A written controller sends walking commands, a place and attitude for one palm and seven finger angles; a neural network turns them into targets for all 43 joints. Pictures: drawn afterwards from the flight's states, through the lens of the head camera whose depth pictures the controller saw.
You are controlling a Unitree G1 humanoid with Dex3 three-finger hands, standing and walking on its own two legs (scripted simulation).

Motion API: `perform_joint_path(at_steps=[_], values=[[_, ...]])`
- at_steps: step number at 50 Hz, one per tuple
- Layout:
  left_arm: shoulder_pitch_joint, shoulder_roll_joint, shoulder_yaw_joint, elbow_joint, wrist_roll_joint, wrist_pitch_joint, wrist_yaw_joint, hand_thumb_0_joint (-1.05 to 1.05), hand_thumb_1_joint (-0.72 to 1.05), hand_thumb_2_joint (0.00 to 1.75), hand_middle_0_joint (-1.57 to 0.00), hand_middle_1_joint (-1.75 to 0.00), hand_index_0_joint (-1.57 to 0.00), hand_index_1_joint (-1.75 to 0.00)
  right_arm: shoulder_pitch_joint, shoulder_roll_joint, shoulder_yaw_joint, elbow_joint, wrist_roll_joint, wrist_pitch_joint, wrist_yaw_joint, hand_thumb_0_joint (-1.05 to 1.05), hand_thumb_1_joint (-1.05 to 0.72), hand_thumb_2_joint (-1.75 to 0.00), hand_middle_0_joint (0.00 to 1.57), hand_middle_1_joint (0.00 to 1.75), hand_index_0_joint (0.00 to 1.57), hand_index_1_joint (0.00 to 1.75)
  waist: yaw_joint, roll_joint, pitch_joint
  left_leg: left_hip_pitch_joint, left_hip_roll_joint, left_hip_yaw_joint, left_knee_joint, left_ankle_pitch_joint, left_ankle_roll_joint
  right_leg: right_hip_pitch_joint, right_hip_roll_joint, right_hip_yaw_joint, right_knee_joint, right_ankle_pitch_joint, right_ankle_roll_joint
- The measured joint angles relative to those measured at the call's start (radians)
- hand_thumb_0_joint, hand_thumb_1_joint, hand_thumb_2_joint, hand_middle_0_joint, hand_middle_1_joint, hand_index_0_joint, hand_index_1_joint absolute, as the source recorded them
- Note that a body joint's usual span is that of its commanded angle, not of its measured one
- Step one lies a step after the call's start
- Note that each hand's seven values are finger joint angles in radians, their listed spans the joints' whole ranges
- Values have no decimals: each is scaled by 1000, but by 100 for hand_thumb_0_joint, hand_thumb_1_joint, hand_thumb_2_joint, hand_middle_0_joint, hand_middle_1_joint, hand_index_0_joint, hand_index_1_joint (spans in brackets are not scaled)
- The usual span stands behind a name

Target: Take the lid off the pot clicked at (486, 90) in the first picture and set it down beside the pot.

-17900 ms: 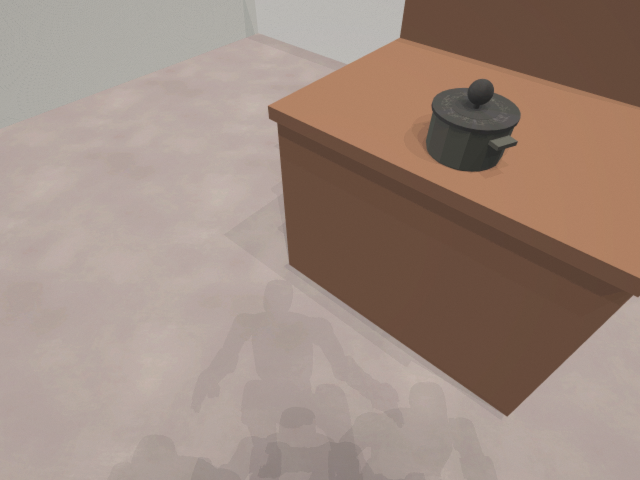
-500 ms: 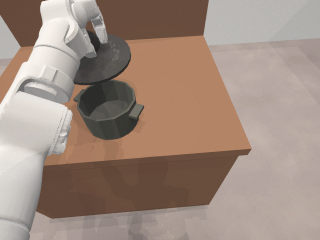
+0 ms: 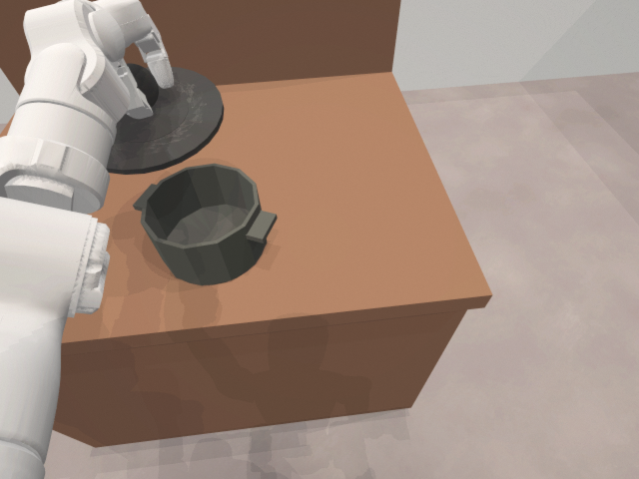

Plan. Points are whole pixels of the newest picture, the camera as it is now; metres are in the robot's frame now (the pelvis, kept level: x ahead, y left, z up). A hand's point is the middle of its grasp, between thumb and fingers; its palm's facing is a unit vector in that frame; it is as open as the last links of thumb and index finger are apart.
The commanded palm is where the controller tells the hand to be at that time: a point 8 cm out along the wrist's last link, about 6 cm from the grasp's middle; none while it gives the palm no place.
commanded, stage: move the lid sideways beside the pot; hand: left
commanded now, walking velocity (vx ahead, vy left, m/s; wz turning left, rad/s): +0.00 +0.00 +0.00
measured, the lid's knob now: (134, 88) +0.52 +0.19 +0.24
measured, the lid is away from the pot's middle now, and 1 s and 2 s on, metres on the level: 0.03 0.15 0.24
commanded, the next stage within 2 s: lower the lid onto the table in 1.82 s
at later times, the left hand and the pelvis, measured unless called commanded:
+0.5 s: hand (65, 103) +0.47 +0.25 +0.25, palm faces -0.27 -0.16 -0.95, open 7.6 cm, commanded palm +0.48 +0.25 +0.33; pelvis -0.01 +0.01 +0.00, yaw +2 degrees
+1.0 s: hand (20, 107) +0.47 +0.30 +0.25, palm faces -0.28 -0.18 -0.94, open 7.6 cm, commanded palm +0.48 +0.31 +0.33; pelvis -0.01 +0.01 +0.00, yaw +1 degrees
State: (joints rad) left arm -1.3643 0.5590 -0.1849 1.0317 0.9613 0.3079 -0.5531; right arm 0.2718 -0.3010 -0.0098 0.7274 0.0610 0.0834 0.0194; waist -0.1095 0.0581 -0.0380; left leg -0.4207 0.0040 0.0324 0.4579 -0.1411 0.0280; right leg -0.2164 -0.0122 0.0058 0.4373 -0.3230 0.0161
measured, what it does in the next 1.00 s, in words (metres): stands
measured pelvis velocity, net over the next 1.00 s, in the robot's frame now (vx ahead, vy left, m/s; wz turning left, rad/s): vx -0.01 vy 0.01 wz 0.01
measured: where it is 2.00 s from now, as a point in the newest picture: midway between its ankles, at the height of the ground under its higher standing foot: outside the picture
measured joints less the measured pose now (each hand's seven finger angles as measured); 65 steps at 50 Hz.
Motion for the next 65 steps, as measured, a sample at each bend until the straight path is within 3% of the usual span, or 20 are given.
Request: perform_joint_path(at_steps=[16, 33, 41, 65], values=[[-3, 58, -68, -31, -30, -42, -40, 4, 17, 81, -55, -95, -69, -103, -26, -7, -5, 16, 15, 4, -6, 1, -91, -90, 20, 30, 20, 29, 25, -21, 24, -19, -13, -32, 16, 8, 6, 2, -6, -33, 1, 3, 5], [-34, 120, -23, 50, 0, -88, -30, 4, 17, 81, -55, -95, -69, -104, 7, 1, 6, 34, 13, 4, -11, 1, -91, -90, 20, 30, 20, 29, 7, -18, 21, -44, -11, -26, 17, 15, 12, -23, -5, -26, -5, 16, 11], [-29, 181, 4, 83, 16, -104, -27, 4, 17, 81, -55, -95, -69, -104, 32, -7, 4, 35, 17, 14, -14, 1, -91, -90, 21, 30, 20, 29, -8, -18, 20, -49, -5, -19, 23, 6, 12, -25, 0, -18, -11, 18, 11], [-4, 302, 61, 89, 35, -161, -47, 4, 17, 81, -55, -95, -69, -104, 6, -18, 8, 9, 28, 36, -22, 1, -91, -90, 20, 30, 20, 29, 1, -22, 34, -55, 7, -25, 40, -7, 6, -18, 13, -21, -23, 19, 6]])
